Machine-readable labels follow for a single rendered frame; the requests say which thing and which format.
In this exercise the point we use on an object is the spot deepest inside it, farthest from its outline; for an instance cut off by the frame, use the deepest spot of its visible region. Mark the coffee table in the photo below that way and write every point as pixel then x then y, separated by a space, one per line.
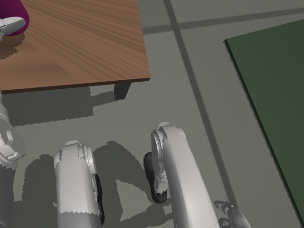
pixel 75 43

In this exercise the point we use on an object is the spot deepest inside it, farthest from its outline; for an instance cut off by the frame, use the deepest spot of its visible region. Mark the right robot hand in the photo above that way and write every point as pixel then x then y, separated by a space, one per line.
pixel 236 218

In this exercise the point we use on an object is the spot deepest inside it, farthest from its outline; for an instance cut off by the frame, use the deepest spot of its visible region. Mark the left robot arm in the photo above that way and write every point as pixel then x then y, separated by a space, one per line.
pixel 12 148

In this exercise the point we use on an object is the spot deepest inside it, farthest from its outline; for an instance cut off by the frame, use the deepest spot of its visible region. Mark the left robot hand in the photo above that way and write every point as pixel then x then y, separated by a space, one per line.
pixel 10 25

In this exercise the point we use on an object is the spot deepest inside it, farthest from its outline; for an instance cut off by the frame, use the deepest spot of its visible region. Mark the right robot foot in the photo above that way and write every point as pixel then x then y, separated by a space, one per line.
pixel 157 197

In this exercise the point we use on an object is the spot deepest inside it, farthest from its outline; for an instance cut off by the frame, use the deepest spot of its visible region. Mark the left robot foot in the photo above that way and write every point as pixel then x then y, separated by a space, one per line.
pixel 99 199

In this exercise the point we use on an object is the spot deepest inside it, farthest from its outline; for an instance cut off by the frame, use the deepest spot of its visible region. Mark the can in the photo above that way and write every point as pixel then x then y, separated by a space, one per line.
pixel 14 8

